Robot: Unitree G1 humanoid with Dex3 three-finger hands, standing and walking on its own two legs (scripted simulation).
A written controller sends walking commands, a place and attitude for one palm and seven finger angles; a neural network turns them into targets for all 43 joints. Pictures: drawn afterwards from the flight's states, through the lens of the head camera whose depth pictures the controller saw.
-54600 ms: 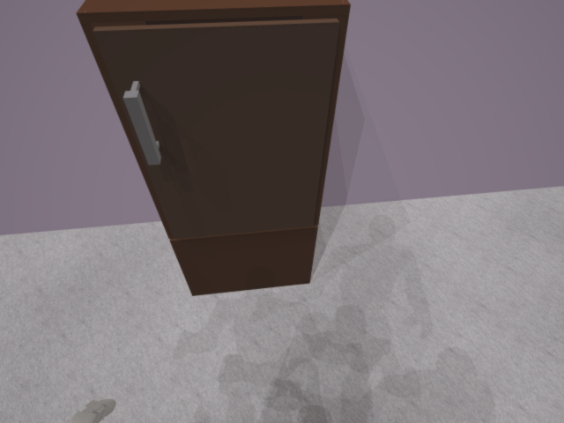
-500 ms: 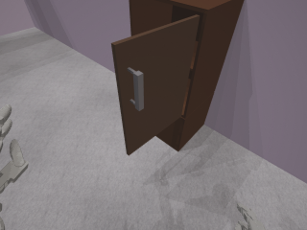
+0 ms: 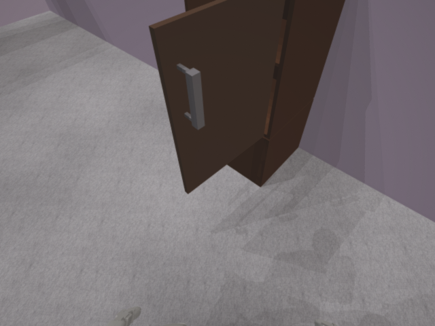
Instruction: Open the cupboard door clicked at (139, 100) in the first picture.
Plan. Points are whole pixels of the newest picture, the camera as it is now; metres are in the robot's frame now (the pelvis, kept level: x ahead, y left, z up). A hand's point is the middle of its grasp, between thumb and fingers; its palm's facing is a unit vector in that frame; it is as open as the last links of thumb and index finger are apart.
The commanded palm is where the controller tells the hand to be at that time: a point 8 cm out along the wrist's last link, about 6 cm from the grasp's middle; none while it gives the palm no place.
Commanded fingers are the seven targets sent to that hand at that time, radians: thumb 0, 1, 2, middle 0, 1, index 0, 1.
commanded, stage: let the arm hang, fingers relaxed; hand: left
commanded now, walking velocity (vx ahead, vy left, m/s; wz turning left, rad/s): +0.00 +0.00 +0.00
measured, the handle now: (190, 97) +0.60 +0.08 +0.08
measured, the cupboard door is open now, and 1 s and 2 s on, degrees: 85 85 85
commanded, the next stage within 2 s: look to check the result in 0.84 s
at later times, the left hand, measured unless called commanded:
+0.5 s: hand out of the picture -0.04 +0.16 -0.15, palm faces +0.09 -0.97 -0.21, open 7.4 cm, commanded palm none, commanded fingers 0.00 0.90 0.90 -0.20 -0.30 -0.20 -0.30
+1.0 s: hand out of the picture -0.04 +0.16 -0.16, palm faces +0.09 -0.98 -0.16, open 7.4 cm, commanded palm none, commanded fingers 0.00 0.90 0.90 -0.20 -0.30 -0.20 -0.30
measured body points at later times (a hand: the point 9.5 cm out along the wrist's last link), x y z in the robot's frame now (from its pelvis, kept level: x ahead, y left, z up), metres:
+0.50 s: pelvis -0.01 -0.01 +0.02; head -0.01 -0.02 +0.47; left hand -0.04 +0.21 -0.13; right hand -0.03 -0.21 -0.15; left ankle +0.02 +0.11 -0.72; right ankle +0.01 -0.09 -0.72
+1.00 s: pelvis -0.01 +0.01 +0.02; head +0.00 +0.01 +0.47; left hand -0.04 +0.22 -0.14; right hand -0.03 -0.19 -0.14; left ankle +0.02 +0.11 -0.72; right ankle +0.01 -0.09 -0.72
